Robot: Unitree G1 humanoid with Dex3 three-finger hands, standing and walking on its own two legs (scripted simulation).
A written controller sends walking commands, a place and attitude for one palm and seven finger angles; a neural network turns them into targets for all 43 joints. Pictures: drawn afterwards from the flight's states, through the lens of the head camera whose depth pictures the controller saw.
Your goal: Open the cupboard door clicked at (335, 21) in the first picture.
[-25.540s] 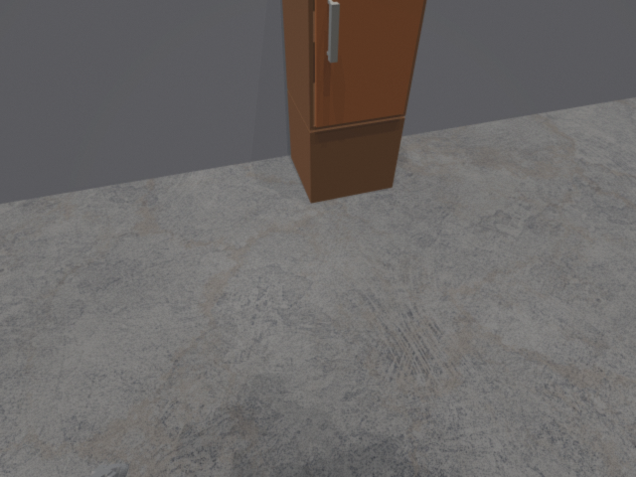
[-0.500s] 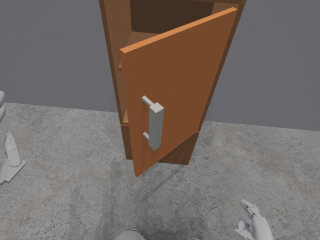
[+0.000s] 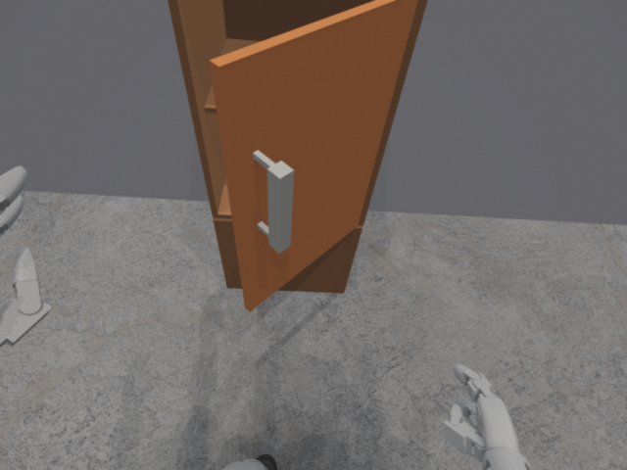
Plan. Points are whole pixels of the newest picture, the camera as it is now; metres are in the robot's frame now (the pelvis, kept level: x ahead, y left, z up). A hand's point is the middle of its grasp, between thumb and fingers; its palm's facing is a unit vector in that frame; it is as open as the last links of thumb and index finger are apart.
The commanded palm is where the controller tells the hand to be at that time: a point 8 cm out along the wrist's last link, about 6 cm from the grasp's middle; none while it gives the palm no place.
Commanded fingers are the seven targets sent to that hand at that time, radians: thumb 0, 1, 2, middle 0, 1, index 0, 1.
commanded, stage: stop stepping back and stand still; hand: left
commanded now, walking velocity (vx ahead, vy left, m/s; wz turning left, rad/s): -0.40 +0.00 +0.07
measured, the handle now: (270, 203) +0.49 +0.10 +0.02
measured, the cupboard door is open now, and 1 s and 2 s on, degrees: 46 46 46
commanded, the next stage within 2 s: let the arm hang, fingers relaxed in 0.80 s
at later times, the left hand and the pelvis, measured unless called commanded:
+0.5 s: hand out of the picture +0.09 +0.27 +0.16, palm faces +0.51 -0.75 -0.43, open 7.5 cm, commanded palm +0.02 +0.30 +0.18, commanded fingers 0.00 0.90 0.90 -0.20 -0.30 -0.20 -0.30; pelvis -0.10 -0.01 +0.00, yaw +4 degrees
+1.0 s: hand out of the picture +0.07 +0.26 +0.04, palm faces +0.35 -0.81 -0.47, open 7.4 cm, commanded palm none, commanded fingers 0.00 0.90 0.90 -0.20 -0.30 -0.20 -0.30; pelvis -0.12 -0.02 -0.01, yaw +6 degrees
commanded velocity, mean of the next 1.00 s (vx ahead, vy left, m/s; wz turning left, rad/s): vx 0.12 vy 0.01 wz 0.00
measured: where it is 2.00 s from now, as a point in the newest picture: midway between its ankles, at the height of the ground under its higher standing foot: outside the picture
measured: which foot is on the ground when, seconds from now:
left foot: down 0.00-0.18, up 0.20-0.40, down 0.42-1.00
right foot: up 0.00-0.18, down 0.20-1.00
